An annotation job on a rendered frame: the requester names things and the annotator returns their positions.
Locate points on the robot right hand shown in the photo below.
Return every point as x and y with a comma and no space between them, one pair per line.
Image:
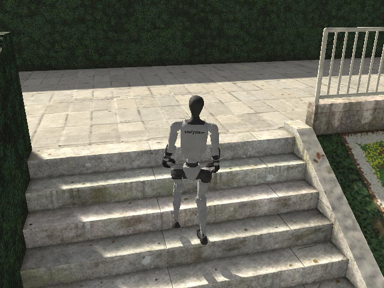
212,165

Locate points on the right robot forearm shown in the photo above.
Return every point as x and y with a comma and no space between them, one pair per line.
215,159

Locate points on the robot left hand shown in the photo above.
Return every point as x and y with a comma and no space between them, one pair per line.
164,163

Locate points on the left robot forearm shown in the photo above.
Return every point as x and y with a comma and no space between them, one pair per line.
167,155

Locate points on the robot head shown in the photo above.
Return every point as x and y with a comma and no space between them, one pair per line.
196,104

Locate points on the robot left thigh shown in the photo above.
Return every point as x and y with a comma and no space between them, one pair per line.
177,174

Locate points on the right robot upper arm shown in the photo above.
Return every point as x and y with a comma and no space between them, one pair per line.
212,128

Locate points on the left robot upper arm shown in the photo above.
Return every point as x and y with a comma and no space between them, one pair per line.
175,126

